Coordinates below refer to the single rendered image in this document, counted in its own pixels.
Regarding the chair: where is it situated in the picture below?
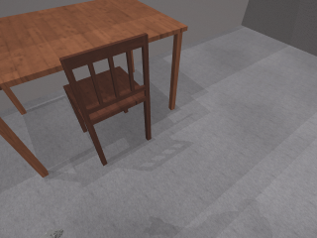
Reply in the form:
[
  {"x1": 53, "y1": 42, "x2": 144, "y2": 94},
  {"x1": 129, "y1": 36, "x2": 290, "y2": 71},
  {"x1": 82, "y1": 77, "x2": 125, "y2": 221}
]
[{"x1": 59, "y1": 33, "x2": 152, "y2": 166}]

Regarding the left robot hand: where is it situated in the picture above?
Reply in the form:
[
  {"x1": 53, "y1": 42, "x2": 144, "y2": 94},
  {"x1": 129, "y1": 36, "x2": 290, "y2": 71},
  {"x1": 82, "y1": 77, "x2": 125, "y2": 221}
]
[{"x1": 40, "y1": 228, "x2": 63, "y2": 238}]

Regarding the table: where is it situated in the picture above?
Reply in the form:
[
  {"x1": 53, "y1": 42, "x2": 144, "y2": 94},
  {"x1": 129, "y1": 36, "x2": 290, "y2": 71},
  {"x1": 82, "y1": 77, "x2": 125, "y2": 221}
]
[{"x1": 0, "y1": 0, "x2": 188, "y2": 178}]

